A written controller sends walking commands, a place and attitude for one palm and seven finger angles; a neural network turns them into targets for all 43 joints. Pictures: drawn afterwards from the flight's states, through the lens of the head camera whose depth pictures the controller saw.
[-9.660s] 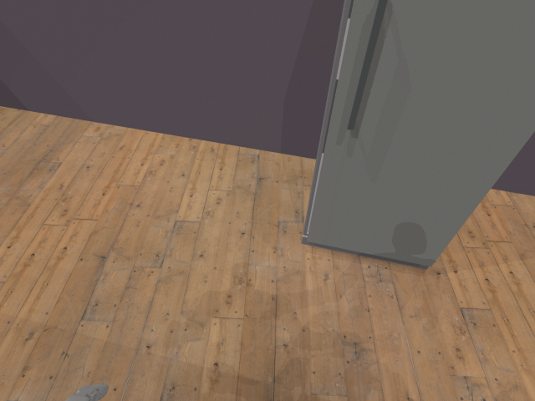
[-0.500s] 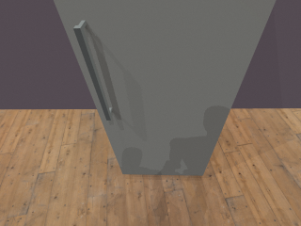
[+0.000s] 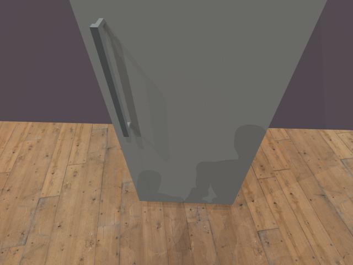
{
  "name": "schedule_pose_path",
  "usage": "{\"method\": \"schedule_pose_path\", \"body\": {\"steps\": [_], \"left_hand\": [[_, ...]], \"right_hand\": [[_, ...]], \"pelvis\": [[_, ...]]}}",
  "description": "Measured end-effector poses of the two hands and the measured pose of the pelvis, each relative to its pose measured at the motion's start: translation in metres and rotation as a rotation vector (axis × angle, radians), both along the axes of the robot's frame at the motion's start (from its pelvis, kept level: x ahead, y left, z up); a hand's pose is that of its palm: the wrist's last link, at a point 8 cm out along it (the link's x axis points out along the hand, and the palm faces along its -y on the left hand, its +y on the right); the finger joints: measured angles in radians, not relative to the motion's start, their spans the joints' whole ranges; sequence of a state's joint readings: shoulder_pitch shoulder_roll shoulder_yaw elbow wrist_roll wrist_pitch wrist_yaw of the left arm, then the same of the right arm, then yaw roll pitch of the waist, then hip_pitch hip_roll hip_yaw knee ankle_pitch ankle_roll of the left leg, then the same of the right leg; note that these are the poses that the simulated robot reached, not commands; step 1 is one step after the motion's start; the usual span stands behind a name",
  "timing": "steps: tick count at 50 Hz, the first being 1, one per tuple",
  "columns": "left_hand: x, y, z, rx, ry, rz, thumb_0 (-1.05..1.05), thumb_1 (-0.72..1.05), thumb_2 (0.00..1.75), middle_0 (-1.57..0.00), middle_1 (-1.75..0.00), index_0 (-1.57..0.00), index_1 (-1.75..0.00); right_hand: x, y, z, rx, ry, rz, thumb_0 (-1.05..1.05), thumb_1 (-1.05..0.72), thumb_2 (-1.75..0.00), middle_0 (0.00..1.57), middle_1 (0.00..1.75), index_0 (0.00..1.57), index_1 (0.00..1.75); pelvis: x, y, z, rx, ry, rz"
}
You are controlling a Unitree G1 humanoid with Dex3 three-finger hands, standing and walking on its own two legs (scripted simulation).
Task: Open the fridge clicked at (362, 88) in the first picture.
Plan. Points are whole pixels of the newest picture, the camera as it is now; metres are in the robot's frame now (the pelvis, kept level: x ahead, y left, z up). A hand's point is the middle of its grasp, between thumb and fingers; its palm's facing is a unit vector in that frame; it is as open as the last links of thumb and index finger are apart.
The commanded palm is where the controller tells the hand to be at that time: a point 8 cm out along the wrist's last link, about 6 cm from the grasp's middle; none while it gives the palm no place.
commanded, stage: raise the hand to about handle height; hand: left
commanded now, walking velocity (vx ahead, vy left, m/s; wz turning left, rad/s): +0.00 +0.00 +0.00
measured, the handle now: (116, 88) +0.52 +0.20 +0.12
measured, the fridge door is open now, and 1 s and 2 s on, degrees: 0 0 0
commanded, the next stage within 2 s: none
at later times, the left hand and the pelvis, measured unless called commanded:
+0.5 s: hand (67, 264) +0.13 +0.24 -0.02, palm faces +0.17 -0.98 -0.02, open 9.1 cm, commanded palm +0.13 +0.28 +0.01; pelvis -0.03 +0.03 -0.06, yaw +3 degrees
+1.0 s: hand (46, 211) +0.20 +0.27 +0.07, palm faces +0.09 -0.99 -0.09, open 12.1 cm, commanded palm +0.17 +0.32 +0.08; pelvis -0.02 +0.04 -0.03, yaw +3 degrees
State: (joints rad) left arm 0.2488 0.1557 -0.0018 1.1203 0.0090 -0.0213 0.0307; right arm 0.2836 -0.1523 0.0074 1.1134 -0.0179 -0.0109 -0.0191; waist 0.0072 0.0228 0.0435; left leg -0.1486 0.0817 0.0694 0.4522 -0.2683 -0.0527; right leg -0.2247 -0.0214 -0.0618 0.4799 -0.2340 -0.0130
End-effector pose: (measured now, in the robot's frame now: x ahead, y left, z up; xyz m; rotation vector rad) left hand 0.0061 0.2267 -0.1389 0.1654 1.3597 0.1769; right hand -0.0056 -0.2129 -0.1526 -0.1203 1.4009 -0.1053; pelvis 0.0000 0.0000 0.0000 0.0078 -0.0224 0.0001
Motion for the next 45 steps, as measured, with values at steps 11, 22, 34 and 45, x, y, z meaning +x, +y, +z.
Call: {"method": "schedule_pose_path", "body": {"steps": [11,22,34,45], "left_hand": [[0.171,0.018,0.164,-0.015,-1.262,-0.037,0.02,0.83,0.86,-0.2,-0.37,-0.21,-0.37],[0.101,0.043,0.101,-0.147,-1.205,-0.058,0.01,0.57,0.76,-0.22,-0.52,-0.23,-0.52],[0.161,0.053,0.172,-0.132,-1.415,-0.306,0.01,0.29,0.64,-0.24,-0.7,-0.24,-0.7],[0.16,0.095,0.2,-0.011,-1.367,-0.119,0.01,0.03,0.53,-0.26,-0.86,-0.27,-0.86]], "right_hand": [[0.115,-0.027,0.049,-0.142,-0.719,0.025,0.02,-0.92,-0.9,0.2,0.3,0.2,0.3],[0.204,-0.005,0.094,-0.183,-0.996,0.237,0.01,-0.91,-0.9,0.2,0.3,0.19,0.3],[0.17,0.07,0.036,0.016,-0.833,0.237,0.02,-0.91,-0.9,0.2,0.3,0.2,0.3],[0.135,0.034,0.045,-0.073,-0.746,0.157,0.02,-0.9,-0.9,0.2,0.3,0.2,0.3]], "pelvis": [[-0.019,0.017,-0.018,0.011,0.054,0.021],[-0.027,0.025,-0.054,-0.009,0.129,0.03],[-0.032,0.039,-0.058,-0.055,0.134,0.059],[-0.016,0.04,-0.037,-0.035,0.107,0.037]]}}
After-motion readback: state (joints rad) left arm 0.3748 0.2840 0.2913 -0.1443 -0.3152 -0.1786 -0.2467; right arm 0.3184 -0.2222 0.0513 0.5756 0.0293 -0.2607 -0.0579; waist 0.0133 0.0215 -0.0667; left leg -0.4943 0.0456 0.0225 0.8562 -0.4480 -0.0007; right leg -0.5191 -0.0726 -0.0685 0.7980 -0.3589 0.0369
